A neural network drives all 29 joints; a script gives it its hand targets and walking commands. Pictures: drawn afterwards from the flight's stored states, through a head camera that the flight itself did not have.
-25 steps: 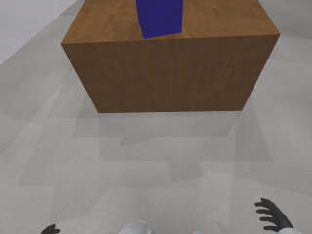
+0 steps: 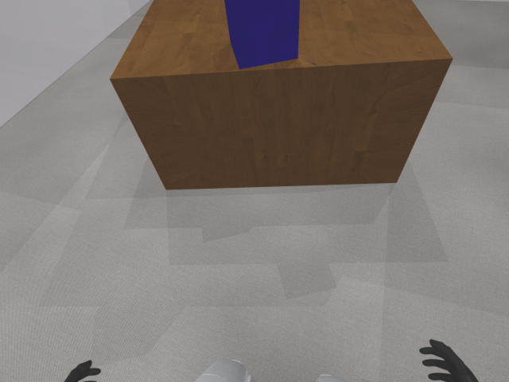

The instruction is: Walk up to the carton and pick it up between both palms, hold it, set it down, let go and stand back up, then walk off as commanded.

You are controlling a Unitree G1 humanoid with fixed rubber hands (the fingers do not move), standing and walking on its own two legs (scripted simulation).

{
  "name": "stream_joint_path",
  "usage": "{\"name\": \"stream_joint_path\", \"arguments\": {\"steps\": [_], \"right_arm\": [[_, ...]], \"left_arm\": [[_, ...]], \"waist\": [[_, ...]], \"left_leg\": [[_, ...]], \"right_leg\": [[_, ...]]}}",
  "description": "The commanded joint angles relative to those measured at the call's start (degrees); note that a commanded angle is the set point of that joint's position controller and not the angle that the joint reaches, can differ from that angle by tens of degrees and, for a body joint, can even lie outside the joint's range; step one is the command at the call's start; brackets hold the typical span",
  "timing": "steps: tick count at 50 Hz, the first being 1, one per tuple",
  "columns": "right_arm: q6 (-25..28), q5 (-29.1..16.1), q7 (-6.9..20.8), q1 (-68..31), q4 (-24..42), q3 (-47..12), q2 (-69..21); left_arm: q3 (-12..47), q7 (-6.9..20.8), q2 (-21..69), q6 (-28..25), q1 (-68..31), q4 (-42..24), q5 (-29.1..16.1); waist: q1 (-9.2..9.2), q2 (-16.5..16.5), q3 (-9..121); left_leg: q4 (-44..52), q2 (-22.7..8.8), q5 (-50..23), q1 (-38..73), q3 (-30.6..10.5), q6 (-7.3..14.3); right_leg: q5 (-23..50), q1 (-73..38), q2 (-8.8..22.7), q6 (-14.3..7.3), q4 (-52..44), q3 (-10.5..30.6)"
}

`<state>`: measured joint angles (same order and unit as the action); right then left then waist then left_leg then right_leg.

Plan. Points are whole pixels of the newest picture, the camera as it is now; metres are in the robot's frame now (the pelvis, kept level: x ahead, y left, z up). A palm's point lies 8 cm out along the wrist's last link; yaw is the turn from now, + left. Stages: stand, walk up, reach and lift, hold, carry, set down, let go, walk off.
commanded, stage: walk off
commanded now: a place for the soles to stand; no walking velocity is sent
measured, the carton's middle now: (260, 13) +1.18 +0.10 +0.02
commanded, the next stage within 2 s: stand in 1.24 s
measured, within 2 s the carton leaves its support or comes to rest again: neither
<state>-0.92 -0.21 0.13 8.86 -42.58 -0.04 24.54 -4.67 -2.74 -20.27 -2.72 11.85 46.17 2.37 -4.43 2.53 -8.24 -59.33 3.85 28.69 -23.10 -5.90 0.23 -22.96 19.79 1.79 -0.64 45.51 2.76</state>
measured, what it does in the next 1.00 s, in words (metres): steps on the spot: left foot, then right foot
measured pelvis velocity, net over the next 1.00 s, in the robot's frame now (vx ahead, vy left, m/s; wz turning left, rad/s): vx -0.03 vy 0.02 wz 0.02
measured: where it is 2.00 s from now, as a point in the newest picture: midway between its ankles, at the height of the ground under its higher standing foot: outside the picture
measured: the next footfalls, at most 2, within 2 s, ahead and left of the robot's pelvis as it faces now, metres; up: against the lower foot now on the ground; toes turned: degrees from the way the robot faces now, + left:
left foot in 0.14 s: +0.00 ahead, +0.17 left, +0.00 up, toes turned -3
right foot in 0.40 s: +0.03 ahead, -0.10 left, +0.00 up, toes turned +1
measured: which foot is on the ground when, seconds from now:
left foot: up 0.00-0.12, down 0.14-1.00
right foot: down 0.00-0.16, up 0.18-0.38, down 0.40-1.00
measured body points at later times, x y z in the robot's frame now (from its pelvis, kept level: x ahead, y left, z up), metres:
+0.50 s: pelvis -0.02 +0.01 +0.00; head +0.02 -0.01 +0.45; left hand +0.05 +0.34 -0.09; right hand +0.14 -0.27 -0.12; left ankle -0.01 +0.16 -0.70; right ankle -0.01 -0.10 -0.71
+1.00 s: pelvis -0.03 +0.02 +0.00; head +0.01 +0.00 +0.45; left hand +0.04 +0.35 -0.09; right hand +0.14 -0.26 -0.11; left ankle -0.03 +0.17 -0.71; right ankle -0.01 -0.10 -0.71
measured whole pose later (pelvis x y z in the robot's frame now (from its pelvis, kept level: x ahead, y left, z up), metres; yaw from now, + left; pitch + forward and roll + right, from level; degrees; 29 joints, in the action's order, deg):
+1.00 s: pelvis -0.03 +0.02 +0.00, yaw +1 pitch -3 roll +2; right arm 1.0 -0.2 0.3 8.5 -43.0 0.0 23.3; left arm -4.7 -2.7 -20.3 -2.4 11.3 46.7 2.4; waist -4.4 1.7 -8.2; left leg -44.3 1.5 25.6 -17.6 -3.5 -0.5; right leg -21.9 19.8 2.1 0.2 44.3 1.6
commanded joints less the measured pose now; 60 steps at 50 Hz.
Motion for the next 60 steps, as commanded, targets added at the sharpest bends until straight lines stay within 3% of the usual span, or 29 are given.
{"name": "stream_joint_path", "arguments": {"steps": [1, 4, 5, 7, 8, 9, 12, 15, 18, 19, 21, 22, 23, 26, 30, 31, 32, 33, 35, 39, 41, 43, 45, 47, 50, 53, 56, 58, 60], "right_arm": [[0.8, 0.61, 0.53, 0.86, 3.12, 6.52, 8.1], [1.81, 0.76, 0.42, 5.64, 1.22, 6.41, 6.64], [2.34, 0.86, 0.45, 9.48, 0.27, 7.01, 7.07], [3.04, 1.56, 0.31, 7.06, 0.73, 7.53, 12.08], [3.45, 1.43, 0.44, 5.81, 1.09, 7.7, 13.85], [3.53, 0.87, -0.05, 4.39, 0.82, 7.26, 13.15], [3.35, 1.42, -0.07, -0.44, 2.8, 6.61, 9.91], [3.16, 1.53, -0.08, 3.27, 2.18, 6.85, 10.78], [2.62, 0.87, -0.27, -1.58, 3.0, 5.62, 9.15], [2.4, 0.62, -0.16, -2.9, 3.17, 5.12, 8.14], [2.16, -0.21, -0.38, -2.08, 4.26, 4.71, 5.7], [1.67, -0.07, -0.47, -1.26, 3.08, 5.77, 7.69], [1.63, 0.3, -0.41, -0.37, 2.47, 6.12, 8.25], [1.79, 0.42, 0.21, 2.51, 1.39, 6.63, 8.03], [2.89, 0.8, 0.34, 5.41, 0.92, 6.29, 6.67], [3.36, 1.19, 0.07, 5.43, 0.4, 6.68, 7.98], [3.79, 1.39, -0.2, 5.05, 0.42, 6.91, 10.83], [4.03, 1.37, -0.21, 2.76, 1.03, 6.94, 12.73], [3.98, 0.71, 0.16, 1.73, -0.24, 6.58, 12.0], [3.61, 1.11, -0.12, 0.14, 1.37, 5.97, 9.77], [3.11, 0.4, 0.01, -3.78, 2.59, 5.48, 9.23], [2.77, -0.36, -0.33, -4.08, 3.81, 4.92, 6.7], [2.02, -0.44, -0.41, -0.7, 1.97, 5.59, 7.27], [2.21, 0.1, 0.22, 1.44, 0.57, 6.2, 7.61], [3.05, 0.86, 0.49, 3.63, 0.25, 6.49, 7.81], [3.99, 0.96, 0.41, 1.98, 1.32, 6.77, 11.18], [3.73, 0.79, 0.27, -0.21, 1.38, 6.17, 11.22], [3.38, 0.6, 0.51, -2.2, 2.42, 5.83, 10.32], [2.95, 0.29, 0.35, -4.06, 2.82, 5.18, 8.01]], "left_arm": [[-3.95, 0.19, -18.5, -1.11, 3.01, -6.14, -0.38], [-3.41, 0.93, -18.12, 0.14, -1.01, -5.74, -0.3], [-2.88, 0.77, -16.26, 0.52, -2.69, -5.48, -0.68], [-1.43, 0.23, -9.49, 0.9, -3.65, -4.61, -1.41], [-2.92, -0.27, -12.7, 1.53, -2.15, -3.93, -1.05], [-3.32, -0.06, -14.54, 1.43, -1.37, -3.36, -1.08], [-3.13, 0.89, -14.06, 0.92, 1.23, -1.31, -1.83], [-2.83, 0.93, -12.59, 0.53, 0.82, -1.96, -1.77], [-1.85, 0.79, -10.22, -0.64, 3.8, -0.48, -1.58], [-2.17, 0.57, -12.07, -1.11, 4.56, -0.17, -0.95], [-2.69, 0.63, -17.92, -1.98, 4.97, -0.71, -0.87], [-3.02, 0.77, -19.29, -1.64, 3.79, -1.2, -0.83], [-3.09, 0.69, -18.58, -1.53, 3.1, -1.9, -0.5], [-3.58, 0.52, -17.84, -1.49, -0.01, -3.69, -1.04], [-3.06, 0.85, -17.27, -0.65, -2.59, -4.53, -0.9], [-2.33, 0.92, -14.91, -0.22, -3.13, -4.47, -1.29], [-1.55, 0.93, -12.26, 0.01, -3.33, -4.42, -1.97], [-1.34, 0.66, -10.5, 0.42, -1.86, -4.33, -1.71], [-2.13, 0.23, -12.86, 0.86, -1.31, -2.45, -1.6], [-2.22, 0.71, -11.57, -0.18, 0.32, -1.98, -1.7], [-1.89, 0.78, -11.47, -0.99, 2.92, -0.7, -1.17], [-2.59, 0.55, -16.63, -1.94, 5.24, -0.66, -0.68], [-2.57, 0.93, -18.05, -1.4, 2.73, -1.86, -0.92], [-3.14, 1.04, -17.89, -0.75, -1.41, -3.1, -0.68], [-2.98, 1.19, -16.7, -0.62, -2.61, -3.67, -1.24], [-2.08, 0.78, -12.88, 0.03, -3.12, -4.55, -1.78], [-1.74, 0.78, -11.67, 0.1, -1.52, -3.41, -1.37], [-1.88, 0.93, -12.78, -0.36, 0.13, -2.32, -1.26], [-1.98, 1.2, -14.49, -1.01, 0.84, -1.95, -0.71]], "waist": [[0.9, -13.37, 6.26], [4.04, -15.02, 7.09], [6.76, -11.63, 9.41], [6.84, 9.79, 7.77], [5.42, 6.23, 5.48], [4.26, 2.95, 3.63], [3.33, 4.96, 3.16], [4.04, 6.15, 7.21], [0.76, 5.29, 9.54], [0.27, 2.82, 10.34], [1.36, -8.28, 11.76], [1.62, -11.32, 8.58], [1.57, -12.07, 5.84], [2.76, -12.93, 4.55], [5.49, -12.53, 9.49], [5.53, -9.09, 10.9], [5.28, 0.62, 13.35], [3.83, 5.02, 11.03], [3.79, 5.53, 6.8], [2.73, 4.58, 7.34], [0.32, 1.9, 11.03], [0.62, -6.48, 14.17], [2.11, -10.81, 7.61], [3.18, -12.67, 3.93], [4.04, -10.96, 8.33], [3.99, -1.7, 11.78], [2.46, 3.65, 8.95], [1.82, 3.71, 8.54], [0.82, -1.7, 9.5]], "left_leg": [[7.25, -3.51, 3.2, -3.65, 3.3, -1.08], [24.43, -2.3, -4.92, 10.69, 6.94, 0.75], [31.77, -1.4, -6.41, 17.43, 4.38, 2.08], [41.76, -16.88, -4.89, 18.7, -25.19, 7.81], [41.63, -20.48, -6.77, 11.73, -31.88, 10.3], [40.35, -20.78, -10.57, 6.64, -30.45, 12.16], [36.14, -17.01, -19.8, 5.27, -19.3, 13.22], [32.93, -17.92, -28.12, 8.95, -18.89, 14.29], [26.87, -14.16, -31.93, 4.58, -11.08, 9.4], [23.33, -11.18, -28.11, 1.06, -9.49, 6.52], [9.97, -0.26, -13.65, -3.0, -0.49, 1.13], [6.62, 0.15, 2.04, -3.99, 0.53, 0.54], [2.8, -0.9, 5.73, -4.37, -0.62, 0.14], [2.27, -2.96, 1.14, -2.31, 1.8, -0.01], [27.59, -3.11, -10.65, 10.62, 4.27, 1.89], [29.41, -4.07, -21.6, 15.41, -0.91, 3.1], [31.12, -10.82, -28.36, 18.59, -12.61, 5.97], [33.54, -17.91, -29.49, 17.63, -22.72, 10.21], [34.13, -20.54, -31.09, 10.22, -23.33, 16.1], [28.71, -17.05, -42.81, 12.08, -16.55, 13.35], [24.33, -12.88, -37.2, 6.63, -10.32, 8.26], [10.53, -2.54, -28.09, 2.11, -0.89, 2.28], [9.4, -0.75, -0.97, 1.55, 2.35, 1.1], [10.34, -2.54, 0.41, 2.84, 1.81, 0.92], [21.55, -3.8, -17.37, 9.88, 0.64, 2.3], [28.57, -11.57, -26.13, 13.81, -13.79, 8.66], [29.99, -15.73, -28.83, 8.13, -17.24, 12.9], [28.76, -13.49, -26.63, 4.53, -14.53, 10.56], [22.31, -6.92, -21.64, -0.94, -6.71, 4.73]], "right_leg": [[23.24, -6.92, 14.18, -12.33, -16.03, 15.79], [14.1, 1.91, 10.78, -9.24, -12.89, 9.77], [10.18, 5.37, 8.43, -7.01, -7.12, 8.24], [-11.3, 18.63, -2.66, -1.42, 10.87, -0.76], [-12.77, 18.12, -3.59, -0.69, 14.04, 2.34], [-11.8, 12.91, -2.05, -0.63, 14.47, 3.61], [-9.34, 8.11, -0.48, 0.25, 12.1, -0.13], [-8.74, 5.3, -0.62, -0.68, 3.9, -0.82], [4.46, -7.76, -0.23, -1.78, -14.61, -1.08], [7.39, -12.89, 2.19, -2.99, -18.27, 4.41], [15.15, -11.35, 14.84, -10.43, -21.18, 24.0], [16.75, -7.57, 18.54, -13.94, -22.32, 27.7], [16.44, -4.24, 19.82, -15.44, -23.91, 28.08], [23.42, -2.92, 16.9, -13.7, -20.11, 18.69], [26.52, -2.63, 9.82, -7.79, -7.75, 9.05], [23.37, 0.66, 6.62, -4.45, -3.99, 6.86], [18.21, 4.98, 2.38, -2.1, 3.53, 2.46], [-4.41, 11.19, -2.32, -1.19, 6.66, -0.32], [-14.0, 8.01, -1.29, -0.63, 10.03, -0.66], [-4.29, 3.1, -0.6, -0.96, -3.42, -1.0], [11.82, -7.68, 0.27, -2.32, -12.63, -0.09], [23.3, -12.07, 9.41, -7.85, -16.45, 15.88], [13.04, -2.36, 17.87, -13.42, -22.7, 23.4], [1.87, 2.79, 17.03, -13.33, -24.92, 21.27], [8.72, 1.29, 9.95, -7.72, -16.28, 12.98], [8.59, 4.65, 0.59, -2.2, -2.9, 1.76], [-2.05, 0.09, -1.43, -1.33, -2.19, -1.85], [3.3, -4.26, -0.46, -1.45, -7.06, -0.85], [6.67, -9.55, 4.7, -4.75, -14.57, 8.88]]}}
